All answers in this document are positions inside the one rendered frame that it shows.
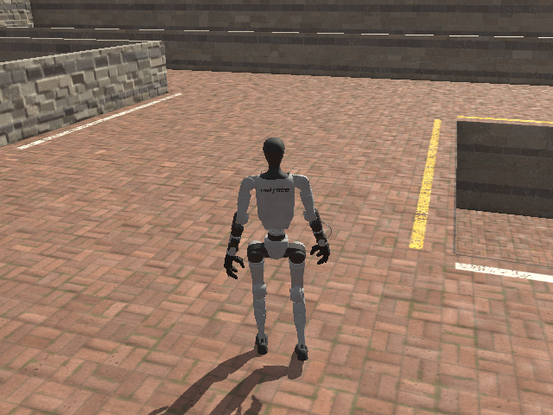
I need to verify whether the right robot forearm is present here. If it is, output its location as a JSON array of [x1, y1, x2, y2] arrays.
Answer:
[[309, 208, 327, 246]]

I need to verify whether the robot right foot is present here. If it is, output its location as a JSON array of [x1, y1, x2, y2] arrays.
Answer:
[[295, 344, 308, 361]]

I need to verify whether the robot right upper arm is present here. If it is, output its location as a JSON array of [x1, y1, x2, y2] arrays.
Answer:
[[293, 174, 317, 221]]

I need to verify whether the left robot hand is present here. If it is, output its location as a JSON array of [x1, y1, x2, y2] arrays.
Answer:
[[224, 254, 245, 279]]

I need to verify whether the left robot forearm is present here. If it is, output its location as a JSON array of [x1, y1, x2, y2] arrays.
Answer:
[[226, 212, 244, 256]]

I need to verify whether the robot left upper arm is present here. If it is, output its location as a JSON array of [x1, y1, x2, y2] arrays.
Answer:
[[235, 176, 257, 225]]

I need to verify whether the robot head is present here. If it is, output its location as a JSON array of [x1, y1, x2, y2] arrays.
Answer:
[[260, 137, 289, 180]]

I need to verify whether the right robot hand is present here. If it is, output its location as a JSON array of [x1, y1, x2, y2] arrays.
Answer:
[[310, 243, 330, 265]]

